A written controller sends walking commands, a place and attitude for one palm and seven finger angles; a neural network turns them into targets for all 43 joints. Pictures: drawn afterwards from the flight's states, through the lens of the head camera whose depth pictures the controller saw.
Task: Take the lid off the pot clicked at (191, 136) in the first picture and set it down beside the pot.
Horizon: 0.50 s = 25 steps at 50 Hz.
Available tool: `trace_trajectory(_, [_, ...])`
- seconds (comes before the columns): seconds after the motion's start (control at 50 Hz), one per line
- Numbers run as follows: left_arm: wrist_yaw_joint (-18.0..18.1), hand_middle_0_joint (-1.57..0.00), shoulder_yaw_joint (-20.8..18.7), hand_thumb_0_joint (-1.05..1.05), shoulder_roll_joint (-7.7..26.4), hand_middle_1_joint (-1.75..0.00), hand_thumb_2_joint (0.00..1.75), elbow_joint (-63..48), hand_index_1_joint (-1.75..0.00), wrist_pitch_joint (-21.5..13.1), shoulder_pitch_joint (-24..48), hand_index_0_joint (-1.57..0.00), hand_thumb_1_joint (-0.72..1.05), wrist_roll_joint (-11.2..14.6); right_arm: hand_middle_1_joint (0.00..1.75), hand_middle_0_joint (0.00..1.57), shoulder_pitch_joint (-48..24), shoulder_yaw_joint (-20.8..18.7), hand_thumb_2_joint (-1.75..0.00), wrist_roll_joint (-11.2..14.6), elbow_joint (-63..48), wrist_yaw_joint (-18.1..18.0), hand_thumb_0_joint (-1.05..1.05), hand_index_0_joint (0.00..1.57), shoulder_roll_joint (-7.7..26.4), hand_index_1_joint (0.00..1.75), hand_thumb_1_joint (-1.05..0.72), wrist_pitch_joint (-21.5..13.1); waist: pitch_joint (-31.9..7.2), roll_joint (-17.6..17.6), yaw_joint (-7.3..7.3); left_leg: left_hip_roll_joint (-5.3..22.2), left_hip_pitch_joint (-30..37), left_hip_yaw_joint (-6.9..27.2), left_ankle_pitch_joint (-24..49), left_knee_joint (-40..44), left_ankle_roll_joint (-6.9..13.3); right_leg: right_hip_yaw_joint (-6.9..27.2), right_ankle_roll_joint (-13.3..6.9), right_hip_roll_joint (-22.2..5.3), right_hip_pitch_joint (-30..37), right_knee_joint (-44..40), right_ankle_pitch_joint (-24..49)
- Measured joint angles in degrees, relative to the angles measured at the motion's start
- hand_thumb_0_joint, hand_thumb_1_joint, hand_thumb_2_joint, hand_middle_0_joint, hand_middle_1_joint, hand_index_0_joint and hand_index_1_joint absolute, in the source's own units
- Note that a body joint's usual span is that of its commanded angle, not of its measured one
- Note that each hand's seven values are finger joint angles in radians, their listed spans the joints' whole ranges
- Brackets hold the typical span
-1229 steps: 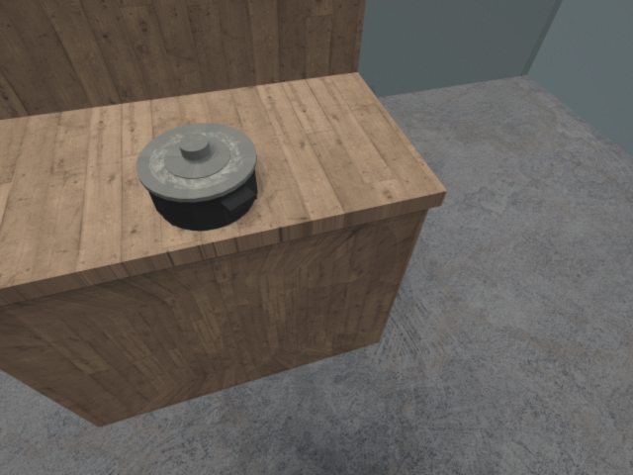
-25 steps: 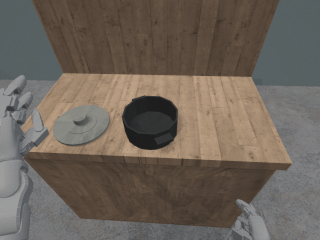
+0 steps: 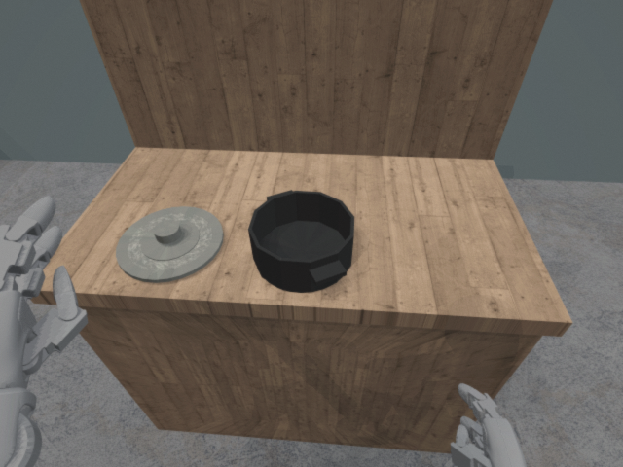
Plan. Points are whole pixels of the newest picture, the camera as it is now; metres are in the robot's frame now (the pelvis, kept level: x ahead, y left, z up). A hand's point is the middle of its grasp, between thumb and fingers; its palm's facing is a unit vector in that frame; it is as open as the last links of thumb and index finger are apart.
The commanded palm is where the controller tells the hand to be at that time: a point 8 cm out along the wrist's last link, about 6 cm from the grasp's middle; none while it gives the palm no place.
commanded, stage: draw the hand back to the body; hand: left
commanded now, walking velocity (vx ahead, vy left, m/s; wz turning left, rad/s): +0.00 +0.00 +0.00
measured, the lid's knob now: (167, 231) +0.48 +0.32 +0.01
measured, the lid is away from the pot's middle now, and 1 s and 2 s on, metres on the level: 0.25 0.25 0.25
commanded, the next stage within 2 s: step back with the hand held close in 0.20 s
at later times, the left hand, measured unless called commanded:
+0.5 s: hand (71, 316) +0.19 +0.25 +0.18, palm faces +0.39 -0.82 -0.41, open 7.4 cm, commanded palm +0.12 +0.29 +0.19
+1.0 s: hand (22, 391) +0.12 +0.26 +0.18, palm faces +0.37 -0.84 -0.40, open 7.4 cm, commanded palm +0.06 +0.31 +0.19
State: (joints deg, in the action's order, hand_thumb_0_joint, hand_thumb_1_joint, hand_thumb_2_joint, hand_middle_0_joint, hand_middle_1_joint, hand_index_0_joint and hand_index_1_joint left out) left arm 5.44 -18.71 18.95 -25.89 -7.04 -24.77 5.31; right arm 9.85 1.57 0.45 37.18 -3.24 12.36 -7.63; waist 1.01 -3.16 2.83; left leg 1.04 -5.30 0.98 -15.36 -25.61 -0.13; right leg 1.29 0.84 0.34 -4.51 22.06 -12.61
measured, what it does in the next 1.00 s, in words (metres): shifts its weight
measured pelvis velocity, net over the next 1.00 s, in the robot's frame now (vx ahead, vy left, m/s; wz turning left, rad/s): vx -0.07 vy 0.03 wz -0.01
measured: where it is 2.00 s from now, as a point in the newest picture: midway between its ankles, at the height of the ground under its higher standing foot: outside the picture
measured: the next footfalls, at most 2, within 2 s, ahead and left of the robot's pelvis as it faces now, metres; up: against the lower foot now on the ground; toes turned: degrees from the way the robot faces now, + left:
right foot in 1.16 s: -0.03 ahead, -0.11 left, +0.00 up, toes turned +1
right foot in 1.56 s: -0.17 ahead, -0.10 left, +0.00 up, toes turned +1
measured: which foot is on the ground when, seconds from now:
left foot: down 0.00-1.00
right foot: down 0.00-1.00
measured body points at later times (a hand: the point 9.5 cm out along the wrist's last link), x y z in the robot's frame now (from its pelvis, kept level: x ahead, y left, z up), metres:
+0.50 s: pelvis -0.01 +0.01 +0.00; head +0.00 +0.01 +0.45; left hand +0.17 +0.29 +0.20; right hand +0.18 -0.22 -0.07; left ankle -0.01 +0.12 -0.74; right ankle +0.00 -0.13 -0.74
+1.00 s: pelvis -0.07 +0.03 -0.02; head -0.06 +0.05 +0.43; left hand +0.10 +0.30 +0.20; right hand +0.09 -0.21 -0.09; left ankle -0.01 +0.12 -0.74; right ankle +0.00 -0.13 -0.74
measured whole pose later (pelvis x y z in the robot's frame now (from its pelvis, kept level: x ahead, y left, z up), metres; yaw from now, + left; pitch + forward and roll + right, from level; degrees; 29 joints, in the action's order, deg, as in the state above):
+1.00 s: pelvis -0.07 +0.03 -0.02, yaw -1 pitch -1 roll -2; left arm 7.8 -23.1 22.0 -38.0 -13.9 -33.2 3.1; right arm 13.1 0.5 0.8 31.8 -2.4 11.2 -3.7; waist 2.0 0.2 -0.9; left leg 0.4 -23.4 0.4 -17.6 -39.9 1.9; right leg -1.2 2.2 -1.1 -20.8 32.2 -10.6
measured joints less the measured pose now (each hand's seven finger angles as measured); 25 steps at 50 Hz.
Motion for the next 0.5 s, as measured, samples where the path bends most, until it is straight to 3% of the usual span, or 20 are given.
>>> trace_trajectory(0.12, [0.19, -0.21, 0.49, 0.02, -0.12, -0.3, 0.9, -2.88, -0.3, 0.09, -3.69, -0.21, 0.89, -0.45, 0.3, 0.2, 0.19, 0.06, -0.9, -0.08, -0.35, -0.27, 0.01, 0.2, -0.25, 0.3, -0.9, -0.35, -0.13, -0.1, 0.48, 0.01, -0.12, 0.23, -0.19, -0.49, 0.03, -0.24, 0.03, 0.01, 0.18, 0.03, -0.04])
trace_trajectory(0.36, [0.23, -0.21, -0.67, 0.02, 0.45, -0.3, 0.9, -2.69, -0.3, -0.73, -2.44, -0.21, 0.89, -0.81, 0.3, 0.2, 0.23, 0.73, -0.9, -0.03, -1.52, -0.43, 0.01, 0.2, -0.39, 0.3, -0.9, 0.27, 0.45, -0.11, 0.63, 0.19, -0.78, 0.48, -0.3, -1.05, 0.06, -0.49, 0.05, 0.2, -0.1, -0.1, 0.13])
trace_trajectory(0.44, [0.33, -0.21, -4.56, 0.02, 2.14, -0.3, 0.9, -3.36, -0.3, -4.4, -1.73, -0.21, 0.89, -1.46, 0.3, 0.21, -0.55, 0.43, -0.9, -0.18, -2.51, 0.95, 0.01, 0.2, -0.11, 0.3, -0.9, 2.14, 1.1, 0.72, -0.4, 0.68, -3.9, 0.31, -0.43, -2.45, 0.26, -0.28, 0.24, 0.7, -2.58, -0.41, 1.08])
trace_trajectory(0.5, [-0.03, -0.21, -4.45, 0.02, 1.96, -0.3, 0.9, -5.09, -0.3, -5.38, -3.79, -0.21, 0.89, -1.82, 0.3, 0.21, -0.8, -0.53, -0.9, -0.08, -3.63, 1.55, 0.01, 0.2, 0.35, 0.3, -0.9, 3.77, 1.77, 1.77, -1.44, 0.4, -5.7, -0.47, -0.25, -2.89, 0.56, 0.48, 0.75, 0.4, -4.74, 0.29, 1.4])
